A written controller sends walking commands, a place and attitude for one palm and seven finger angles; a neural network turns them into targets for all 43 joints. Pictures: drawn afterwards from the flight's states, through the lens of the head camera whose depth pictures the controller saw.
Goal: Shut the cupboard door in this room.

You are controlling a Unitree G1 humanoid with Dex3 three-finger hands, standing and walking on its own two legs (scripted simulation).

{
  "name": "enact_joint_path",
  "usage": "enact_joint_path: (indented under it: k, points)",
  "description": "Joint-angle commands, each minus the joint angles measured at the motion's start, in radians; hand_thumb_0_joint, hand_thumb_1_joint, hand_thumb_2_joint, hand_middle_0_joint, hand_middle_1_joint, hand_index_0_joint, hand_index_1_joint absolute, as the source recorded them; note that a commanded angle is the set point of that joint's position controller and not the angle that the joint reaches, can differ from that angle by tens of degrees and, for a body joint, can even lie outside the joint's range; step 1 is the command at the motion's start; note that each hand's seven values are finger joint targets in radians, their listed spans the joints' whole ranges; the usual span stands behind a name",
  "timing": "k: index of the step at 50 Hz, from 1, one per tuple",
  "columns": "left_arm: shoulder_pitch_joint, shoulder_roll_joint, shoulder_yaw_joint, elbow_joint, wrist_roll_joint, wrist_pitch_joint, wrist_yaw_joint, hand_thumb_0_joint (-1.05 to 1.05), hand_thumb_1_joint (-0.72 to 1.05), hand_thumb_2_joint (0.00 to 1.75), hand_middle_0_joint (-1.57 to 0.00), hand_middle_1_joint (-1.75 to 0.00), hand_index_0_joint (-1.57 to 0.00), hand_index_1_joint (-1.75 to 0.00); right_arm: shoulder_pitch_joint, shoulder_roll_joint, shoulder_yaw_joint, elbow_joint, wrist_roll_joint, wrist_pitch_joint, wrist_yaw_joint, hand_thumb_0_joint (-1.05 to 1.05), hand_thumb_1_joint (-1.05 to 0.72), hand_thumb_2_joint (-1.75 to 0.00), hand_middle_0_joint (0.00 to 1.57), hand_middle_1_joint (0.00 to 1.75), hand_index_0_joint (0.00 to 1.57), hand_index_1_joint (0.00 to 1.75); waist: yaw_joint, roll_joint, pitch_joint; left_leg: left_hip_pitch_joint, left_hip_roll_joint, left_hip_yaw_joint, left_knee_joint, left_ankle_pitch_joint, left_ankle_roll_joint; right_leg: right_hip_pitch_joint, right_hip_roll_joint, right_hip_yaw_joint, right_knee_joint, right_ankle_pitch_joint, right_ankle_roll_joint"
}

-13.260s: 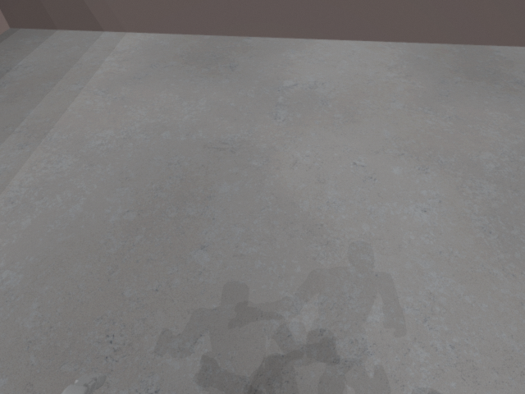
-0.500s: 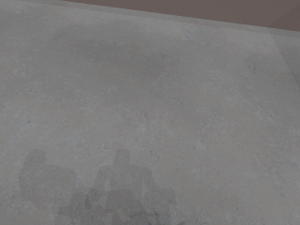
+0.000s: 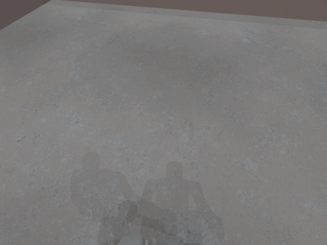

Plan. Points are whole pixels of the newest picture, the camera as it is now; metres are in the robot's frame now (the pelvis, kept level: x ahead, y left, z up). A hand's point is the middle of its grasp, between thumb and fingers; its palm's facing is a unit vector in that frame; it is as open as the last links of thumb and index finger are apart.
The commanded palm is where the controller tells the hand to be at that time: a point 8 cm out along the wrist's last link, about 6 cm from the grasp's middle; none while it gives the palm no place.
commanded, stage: turn or walk to find it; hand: left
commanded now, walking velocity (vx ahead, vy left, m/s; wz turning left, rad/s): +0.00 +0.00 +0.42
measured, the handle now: out of the picture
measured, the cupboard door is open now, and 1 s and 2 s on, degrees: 81 81 81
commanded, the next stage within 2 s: none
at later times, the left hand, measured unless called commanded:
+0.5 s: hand out of the picture +0.02 +0.27 -0.17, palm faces +0.23 -0.94 -0.25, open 7.4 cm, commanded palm none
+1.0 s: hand out of the picture -0.05 +0.17 -0.15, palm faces +0.43 -0.86 -0.28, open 7.3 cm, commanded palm none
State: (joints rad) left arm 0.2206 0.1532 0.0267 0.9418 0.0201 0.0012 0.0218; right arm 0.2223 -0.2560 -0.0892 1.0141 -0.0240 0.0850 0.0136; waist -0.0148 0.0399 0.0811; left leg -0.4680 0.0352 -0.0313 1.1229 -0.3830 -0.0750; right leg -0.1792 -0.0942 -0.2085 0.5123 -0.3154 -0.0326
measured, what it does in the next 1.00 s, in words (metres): steps on the spot, turning left: left foot, then right foot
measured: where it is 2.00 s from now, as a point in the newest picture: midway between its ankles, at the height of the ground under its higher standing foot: outside the picture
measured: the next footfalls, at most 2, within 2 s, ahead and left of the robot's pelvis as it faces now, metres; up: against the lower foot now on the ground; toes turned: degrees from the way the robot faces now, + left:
left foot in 0.20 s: +0.02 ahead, +0.15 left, +0.00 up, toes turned +10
right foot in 0.68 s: +0.04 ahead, -0.09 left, +0.00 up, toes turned +12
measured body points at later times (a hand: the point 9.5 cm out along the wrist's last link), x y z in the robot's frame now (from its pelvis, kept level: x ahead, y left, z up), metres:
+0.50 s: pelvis -0.02 +0.04 +0.00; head +0.02 +0.06 +0.45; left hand +0.01 +0.32 -0.15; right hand +0.12 -0.18 -0.14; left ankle -0.02 +0.15 -0.74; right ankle -0.01 -0.11 -0.67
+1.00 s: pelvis -0.02 -0.03 +0.00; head +0.02 -0.06 +0.45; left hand -0.07 +0.21 -0.13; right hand +0.11 -0.26 -0.17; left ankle -0.13 +0.12 -0.65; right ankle +0.00 -0.10 -0.74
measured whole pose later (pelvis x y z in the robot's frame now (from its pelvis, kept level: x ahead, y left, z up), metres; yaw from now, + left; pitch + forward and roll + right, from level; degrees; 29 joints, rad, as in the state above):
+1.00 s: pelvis -0.02 -0.03 +0.00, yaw +25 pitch -1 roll +3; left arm 0.24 0.15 0.03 0.95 0.02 0.00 0.02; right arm 0.24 -0.26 -0.09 1.01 -0.03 0.09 0.01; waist -0.01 0.04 0.07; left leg -0.46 0.04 -0.04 1.12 -0.37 -0.08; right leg -0.19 -0.09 -0.20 0.50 -0.30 -0.05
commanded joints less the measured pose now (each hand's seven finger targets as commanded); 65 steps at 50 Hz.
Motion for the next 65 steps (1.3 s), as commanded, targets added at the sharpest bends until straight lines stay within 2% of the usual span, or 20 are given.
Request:
enact_joint_path:
  k: [1,5,8,9,10,11,15,19,27,32,33,35,36,37,41,57,60,61,62,65]
  points:
    - [0.065,0.228,0.058,-0.04,0.007,-0.013,0.013,0.0,0.9,0.9,-0.2,-0.3,-0.2,-0.3,-0.09,-0.029,0.009,-0.091,0.009,-0.031,-0.001,0.0,-0.9,-0.9,0.2,0.3,0.2,0.3,0.05,-0.206,-0.058,-0.038,0.012,0.053,-0.15,-0.05,-0.002,0.107,-0.26,0.151,-0.146,0.516,-0.101]
    - [0.085,0.256,0.069,-0.022,0.011,-0.006,0.011,0.0,0.9,0.9,-0.2,-0.3,-0.2,-0.3,-0.114,-0.018,0.022,-0.104,0.016,-0.047,-0.002,0.0,-0.9,-0.9,0.2,0.3,0.2,0.3,0.067,-0.245,-0.089,0.052,0.003,0.102,-0.355,-0.068,0.019,0.131,-0.277,0.141,-0.085,0.589,-0.108]
    - [0.045,0.258,0.072,-0.019,0.001,0.002,0.008,0.0,0.9,0.9,-0.2,-0.3,-0.2,-0.3,-0.03,-0.041,0.019,-0.087,0.013,-0.062,-0.003,0.0,-0.9,-0.9,0.2,0.3,0.2,0.3,0.013,-0.176,-0.13,0.248,0.0,0.126,-0.633,0.149,0.036,0.05,-0.251,0.071,0.041,0.479,-0.033]
    - [0.047,0.235,0.067,-0.029,-0.008,0.009,0.005,0.0,0.9,0.9,-0.2,-0.3,-0.2,-0.3,0.014,-0.092,0.008,-0.08,0.011,-0.072,-0.002,0.0,-0.9,-0.9,0.2,0.3,0.2,0.3,-0.016,-0.046,-0.163,0.392,0.052,0.045,-0.725,0.319,0.062,-0.062,-0.198,0.028,0.175,0.34,0.022]
    - [0.057,0.168,0.053,-0.058,-0.015,0.014,-0.001,0.0,0.9,0.9,-0.2,-0.3,-0.2,-0.3,0.054,-0.191,-0.016,-0.082,0.004,-0.08,-0.007,0.0,-0.9,-0.9,0.2,0.3,0.2,0.3,-0.031,0.25,-0.179,0.536,0.301,-0.287,-0.751,0.687,0.178,-0.326,-0.058,-0.001,0.378,-0.156,0.101]
    - [-0.002,0.155,0.036,-0.079,-0.008,0.024,0.004,0.0,0.9,0.9,-0.2,-0.3,-0.2,-0.3,0.103,-0.234,-0.024,-0.066,0.01,-0.069,-0.015,0.0,-0.9,-0.9,0.2,0.3,0.2,0.3,-0.057,0.246,-0.183,0.485,0.388,-0.316,-0.76,0.844,0.271,-0.341,-0.026,0.089,0.509,-0.377,0.105]
    - [-0.054,0.177,0.051,-0.047,-0.005,0.036,-0.005,0.0,0.9,0.9,-0.2,-0.3,-0.2,-0.3,-0.043,-0.144,0.004,-0.1,0.001,-0.071,-0.033,0.0,-0.9,-0.9,0.2,0.3,0.2,0.3,-0.01,0.172,-0.055,0.306,0.247,-0.2,-0.793,0.56,0.24,-0.349,-0.037,0.182,0.611,-0.169,0.101]
    - [-0.013,0.165,0.047,-0.031,-0.004,0.034,-0.011,0.0,0.9,0.9,-0.2,-0.3,-0.2,-0.3,-0.044,-0.144,0.003,-0.111,0.007,-0.081,-0.031,0.0,-0.9,-0.9,0.2,0.3,0.2,0.3,0.007,0.078,-0.106,0.344,0.198,-0.154,-0.797,0.54,0.225,-0.326,-0.012,0.177,0.584,-0.088,0.116]
    - [-0.09,0.146,0.04,-0.086,-0.009,0.028,-0.005,0.0,0.9,0.9,-0.2,-0.3,-0.2,-0.3,0.001,-0.146,-0.014,-0.11,-0.002,-0.069,-0.023,0.0,-0.9,-0.9,0.2,0.3,0.2,0.3,-0.023,0.117,-0.115,0.338,0.193,-0.259,-0.775,0.501,0.248,-0.263,0.029,0.175,0.334,-0.14,0.114]
    - [-0.002,0.156,0.044,-0.066,-0.016,0.011,0.0,0.0,0.9,0.9,-0.2,-0.3,-0.2,-0.3,-0.027,-0.135,-0.02,-0.123,0.003,-0.063,-0.02,0.0,-0.9,-0.9,0.2,0.3,0.2,0.3,0.025,0.112,-0.153,0.21,0.133,-0.278,-0.688,0.492,0.2,-0.011,0.067,0.153,0.002,0.037,0.096]
    - [0.044,0.177,0.05,-0.058,-0.014,0.002,0.003,0.0,0.9,0.9,-0.2,-0.3,-0.2,-0.3,-0.035,-0.115,-0.018,-0.129,0.008,-0.063,-0.017,0.0,-0.9,-0.9,0.2,0.3,0.2,0.3,0.049,0.05,-0.179,0.141,0.089,-0.248,-0.635,0.386,0.158,0.101,0.028,0.179,-0.133,0.121,0.088]
    - [0.068,0.318,0.076,-0.066,0.007,-0.01,0.014,0.0,0.9,0.9,-0.2,-0.3,-0.2,-0.3,-0.054,-0.031,-0.006,-0.172,0.013,-0.062,-0.012,0.0,-0.9,-0.9,0.2,0.3,0.2,0.3,0.074,-0.339,-0.134,-0.141,-0.111,-0.023,-0.255,-0.187,0.043,0.171,-0.378,0.566,-0.243,0.238,-0.084]
    - [0.048,0.292,0.068,-0.079,-0.001,-0.005,0.016,0.0,0.9,0.9,-0.2,-0.3,-0.2,-0.3,-0.064,-0.071,-0.015,-0.163,0.003,-0.051,-0.013,0.0,-0.9,-0.9,0.2,0.3,0.2,0.3,0.065,-0.221,-0.11,-0.107,-0.068,-0.077,-0.097,-0.189,0.05,0.053,-0.386,0.511,-0.239,0.264,-0.133]
    - [-0.015,0.252,0.072,-0.087,-0.003,-0.01,0.023,0.0,0.9,0.9,-0.2,-0.3,-0.2,-0.3,-0.031,-0.072,-0.021,-0.14,0.0,-0.037,-0.013,0.0,-0.9,-0.9,0.2,0.3,0.2,0.3,0.032,-0.295,-0.085,-0.111,-0.044,-0.098,-0.014,-0.148,0.051,-0.004,-0.345,0.459,-0.259,0.195,-0.121]
    - [-0.07,0.183,0.044,-0.102,-0.006,-0.017,0.011,0.0,0.9,0.9,-0.2,-0.3,-0.2,-0.3,0.04,-0.048,-0.016,-0.076,-0.001,-0.026,0.003,0.0,-0.9,-0.9,0.2,0.3,0.2,0.3,-0.014,-0.188,-0.028,-0.101,-0.03,-0.034,0.118,0.037,0.021,-0.023,-0.195,0.236,-0.217,0.249,-0.055]
    - [0.093,0.254,0.069,-0.003,0.011,-0.006,0.011,0.0,0.9,0.9,-0.2,-0.3,-0.2,-0.3,-0.097,-0.024,0.023,-0.103,0.02,-0.051,-0.006,0.0,-0.9,-0.9,0.2,0.3,0.2,0.3,0.058,-0.236,-0.126,0.101,-0.006,0.099,-0.432,-0.063,0.026,0.141,-0.283,0.161,-0.074,0.566,-0.108]
    - [0.07,0.236,0.068,-0.004,-0.006,0.004,0.007,0.0,0.9,0.9,-0.2,-0.3,-0.2,-0.3,-0.014,-0.077,0.014,-0.083,0.016,-0.071,-0.005,0.0,-0.9,-0.9,0.2,0.3,0.2,0.3,-0.004,-0.113,-0.168,0.381,0.028,0.069,-0.744,0.249,0.057,-0.029,-0.219,0.064,0.108,0.396,0.001]
    - [0.084,0.182,0.058,-0.03,-0.014,0.012,0.002,0.0,0.9,0.9,-0.2,-0.3,-0.2,-0.3,0.016,-0.173,-0.008,-0.087,0.006,-0.08,-0.01,0.0,-0.9,-0.9,0.2,0.3,0.2,0.3,-0.02,0.166,-0.188,0.533,0.248,-0.224,-0.778,0.521,0.151,-0.273,-0.088,0.005,0.299,0.014,0.081]
    - [0.019,0.149,0.034,-0.058,-0.007,0.019,0.002,0.0,0.9,0.9,-0.2,-0.3,-0.2,-0.3,0.059,-0.223,-0.018,-0.076,0.011,-0.069,-0.016,0.0,-0.9,-0.9,0.2,0.3,0.2,0.3,-0.043,0.239,-0.155,0.498,0.368,-0.305,-0.788,0.762,0.242,-0.357,-0.031,0.064,0.448,-0.334,0.104]
    - [-0.035,0.178,0.053,-0.037,-0.001,0.04,-0.001,0.0,0.9,0.9,-0.2,-0.3,-0.2,-0.3,-0.046,-0.162,-0.001,-0.089,0.003,-0.066,-0.032,0.0,-0.9,-0.9,0.2,0.3,0.2,0.3,-0.014,0.194,-0.044,0.321,0.27,-0.209,-0.819,0.508,0.245,-0.361,-0.044,0.169,0.582,-0.199,0.1]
